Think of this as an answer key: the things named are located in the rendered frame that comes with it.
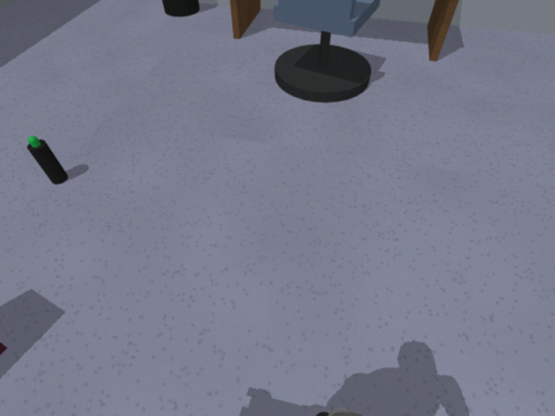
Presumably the office chair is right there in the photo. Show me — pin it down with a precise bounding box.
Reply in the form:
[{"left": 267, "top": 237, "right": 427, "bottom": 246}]
[{"left": 274, "top": 0, "right": 381, "bottom": 102}]

